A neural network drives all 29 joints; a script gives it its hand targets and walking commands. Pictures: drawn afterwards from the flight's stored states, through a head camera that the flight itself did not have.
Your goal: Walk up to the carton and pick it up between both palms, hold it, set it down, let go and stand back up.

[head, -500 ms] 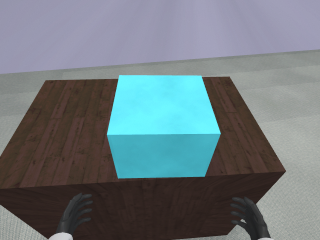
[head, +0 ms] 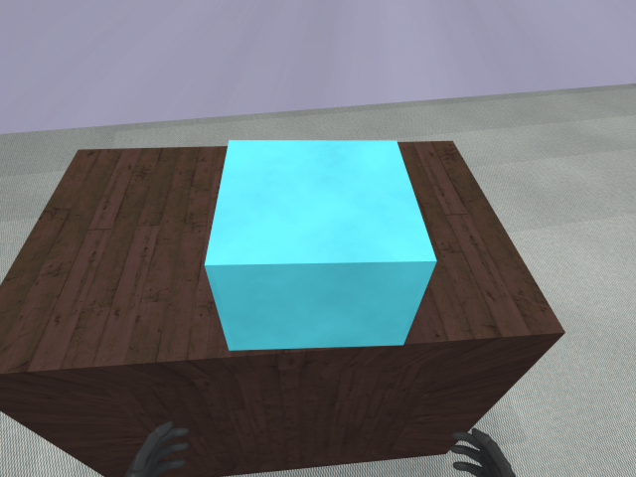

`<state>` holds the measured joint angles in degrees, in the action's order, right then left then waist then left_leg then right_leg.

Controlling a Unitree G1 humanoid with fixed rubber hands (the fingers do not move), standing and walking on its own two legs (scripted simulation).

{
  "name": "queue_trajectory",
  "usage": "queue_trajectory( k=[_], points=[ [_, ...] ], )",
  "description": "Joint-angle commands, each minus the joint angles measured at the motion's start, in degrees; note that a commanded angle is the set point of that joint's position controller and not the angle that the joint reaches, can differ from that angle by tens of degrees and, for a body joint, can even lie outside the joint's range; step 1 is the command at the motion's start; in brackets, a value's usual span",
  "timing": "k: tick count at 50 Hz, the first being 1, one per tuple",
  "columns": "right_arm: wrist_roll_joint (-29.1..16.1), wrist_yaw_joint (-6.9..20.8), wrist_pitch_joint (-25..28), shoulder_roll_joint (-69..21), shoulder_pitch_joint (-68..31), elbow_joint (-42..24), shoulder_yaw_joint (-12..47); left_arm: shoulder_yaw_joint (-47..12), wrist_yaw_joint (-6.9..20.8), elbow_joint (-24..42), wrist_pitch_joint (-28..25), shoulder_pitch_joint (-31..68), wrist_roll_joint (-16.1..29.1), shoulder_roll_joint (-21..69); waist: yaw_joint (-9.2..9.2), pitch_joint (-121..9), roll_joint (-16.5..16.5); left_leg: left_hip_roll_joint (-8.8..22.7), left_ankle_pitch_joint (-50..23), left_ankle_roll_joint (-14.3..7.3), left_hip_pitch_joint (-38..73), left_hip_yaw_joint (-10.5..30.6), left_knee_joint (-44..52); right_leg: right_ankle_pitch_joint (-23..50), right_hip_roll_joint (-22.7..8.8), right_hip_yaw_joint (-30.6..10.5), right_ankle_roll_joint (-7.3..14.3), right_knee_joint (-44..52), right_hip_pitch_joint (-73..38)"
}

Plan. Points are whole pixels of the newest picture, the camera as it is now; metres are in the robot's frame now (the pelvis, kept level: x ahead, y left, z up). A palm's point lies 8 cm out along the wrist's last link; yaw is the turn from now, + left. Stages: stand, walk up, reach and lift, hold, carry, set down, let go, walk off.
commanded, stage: set down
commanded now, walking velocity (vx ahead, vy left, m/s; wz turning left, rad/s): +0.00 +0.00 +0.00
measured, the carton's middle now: (315, 242) +0.46 +0.04 +0.03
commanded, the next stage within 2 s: let go in 0.06 s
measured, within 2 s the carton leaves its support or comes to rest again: neither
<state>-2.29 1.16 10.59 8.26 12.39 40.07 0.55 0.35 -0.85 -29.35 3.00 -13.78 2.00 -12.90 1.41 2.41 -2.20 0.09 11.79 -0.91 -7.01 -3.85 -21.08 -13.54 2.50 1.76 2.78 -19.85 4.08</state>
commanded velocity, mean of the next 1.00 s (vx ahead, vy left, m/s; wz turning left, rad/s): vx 0.00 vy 0.00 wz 0.00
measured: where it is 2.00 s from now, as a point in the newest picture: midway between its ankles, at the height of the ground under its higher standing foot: outside the picture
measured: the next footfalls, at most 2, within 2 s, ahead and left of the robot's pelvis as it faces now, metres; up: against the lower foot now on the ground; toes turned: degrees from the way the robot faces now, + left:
right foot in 2.00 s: -0.10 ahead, -0.07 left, +0.00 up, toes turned -2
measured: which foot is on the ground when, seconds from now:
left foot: down 0.00-1.00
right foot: down 0.00-1.00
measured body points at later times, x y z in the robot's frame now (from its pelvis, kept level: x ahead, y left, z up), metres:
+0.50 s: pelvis -0.01 +0.00 +0.00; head +0.00 +0.01 +0.45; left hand +0.16 +0.22 -0.10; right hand +0.14 -0.23 -0.10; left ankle +0.00 +0.10 -0.75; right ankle -0.03 -0.09 -0.75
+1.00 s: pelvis -0.01 +0.00 +0.00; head -0.05 +0.00 +0.44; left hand +0.03 +0.25 -0.14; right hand +0.05 -0.24 -0.14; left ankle +0.00 +0.10 -0.75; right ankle -0.03 -0.09 -0.75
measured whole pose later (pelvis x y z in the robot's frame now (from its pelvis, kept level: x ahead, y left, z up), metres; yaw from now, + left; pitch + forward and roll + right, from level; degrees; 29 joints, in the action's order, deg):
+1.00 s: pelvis -0.01 +0.00 +0.00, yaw +0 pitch -4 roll -1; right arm 0.5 -1.2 1.3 11.0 19.5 50.6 -0.9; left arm 1.4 -0.4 -47.9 -1.5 -22.2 -0.7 -11.7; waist 0.4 -1.6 1.1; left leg 0.7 14.1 -1.2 -8.2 -3.4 -26.4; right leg -14.8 2.9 2.3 2.6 -23.2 4.3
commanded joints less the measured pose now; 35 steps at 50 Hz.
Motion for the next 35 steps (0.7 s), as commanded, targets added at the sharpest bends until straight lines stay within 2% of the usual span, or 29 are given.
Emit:
queue_trajectory(
  k=[1, 5, 10, 15, 19, 27, 28, 29, 30, 31, 33, 35],
  points=[
    [1.07, -0.46, 3.0, 7.75, -4.79, -6.36, -2.68, 2.54, 0.08, 7.99, -0.95, 4.88, -1.18, -7.15, -0.2, -5.19, 3.19, 0.84, -18.29, 1.83, 10.38, 2.1, -0.27, 13.92, -3.18, -1.78, -1.73, 4.55, 8.83],
    [2.55, -0.34, 3.28, 8.14, -5.84, -4.44, -3.92, 1.72, -0.13, 7.89, 0.09, 6.67, -1.72, -6.72, -0.99, -4.84, 3.66, 1.51, -15.98, 1.88, 10.55, 2.05, -0.71, 11.63, -3.04, -1.2, -1.41, 3.93, 10.7],
    [3.56, 0.88, 4.63, 9.23, -8.65, -3.68, -6.08, -0.22, -2.1, 10.61, -0.7, 9.53, -1.07, -6.24, -1.75, -6.38, 3.86, 3.06, -12.05, 1.85, 9.45, 1.8, -1.05, 8.11, -2.85, -1.02, -0.35, 2.7, 12.15],
    [2.82, 0.86, 5.22, 9.36, -6.44, -2.73, -4.9, 1.31, -2.1, 8.04, -0.81, 6.82, -1.32, -6.54, -1.24, -8.79, 1.01, 1.28, -14.7, 1.46, 9.75, 1.72, -1.95, 18.17, -3.42, -2.34, -1.85, 1.79, 8.38],
    [2.27, 0.74, 5.61, 9.72, -5.7, -1.76, -4.03, 2.13, -1.56, 6.38, -0.14, 5.82, -2.3, -6.21, -0.8, -8.63, 1.06, 0.43, -15.45, 1.47, 10.12, 1.82, -1.81, 21.43, -3.5, -2.65, -2.44, 1.69, 7.35],
    [2.37, 1.15, 4.55, 9.43, -6.62, -3.44, -3.98, 1.61, -1.81, 7.0, 1.21, 8.14, -2.43, -5.59, -0.76, -5.02, 2.4, 1.02, -10.86, 1.1, 8.68, 1.27, -0.33, 14.64, -3.49, -2.65, -1.57, 2.62, 10.13],
    [1.76, 0.99, 3.83, 10.41, -5.37, -5.92, -5.27, 1.11, -1.45, 6.86, 0.91, 7.14, -1.51, -3.88, 1.05, -6.56, 1.73, -0.22, -9.97, 2.57, 4.55, 0.96, -3.05, 12.2, -4.13, -2.81, -1.56, 0.68, 7.6],
    [1.9, 0.83, 3.37, 10.36, -5.52, -6.34, -5.08, 1.09, -1.28, 7.06, 1.04, 8.06, -1.39, -4.68, 0.15, -6.01, 2.75, -0.06, -8.01, 2.43, 4.32, 0.91, -2.53, 11.91, -4.28, -2.96, -1.44, 0.5, 8.47],
    [1.96, 0.8, 3.1, 10.19, -5.62, -6.47, -5.16, 1.15, -1.33, 7.4, 1.07, 8.3, -1.26, -4.78, 0.43, -5.97, 2.62, -0.04, -7.47, 2.36, 3.83, 0.89, -2.53, 11.18, -4.38, -2.94, -1.43, 0.48, 8.39],
    [2.4, -1.48, -2.36, 11.4, -0.32, 0.89, -4.21, 3.04, -0.86, -3.07, -3.0, -2.84, -3.35, -7.26, 0.86, -13.28, 8.54, 6.21, -18.65, -0.99, 0.87, 6.16, -4.98, 17.02, -8.25, -7.68, -1.06, -2.85, 2.62],
    [2.93, -2.07, -5.08, 11.05, -0.23, -0.94, -4.09, 3.4, -0.06, -4.74, -4.39, -3.47, -2.75, -8.05, -0.22, -11.56, 6.0, 6.94, -15.75, -1.58, 1.15, 6.99, -4.54, 16.93, -9.34, -8.85, -1.61, -1.82, 2.33],
    [2.66, -2.47, -5.98, 11.1, 1.89, -0.72, -3.95, 3.41, 0.25, -4.32, -5.94, -0.89, -3.25, -7.56, -1.16, -11.04, 3.52, 7.74, -18.17, -1.71, 0.91, 7.4, -4.8, 19.98, -9.55, -8.65, -1.58, -2.35, 1.92]
  ],
)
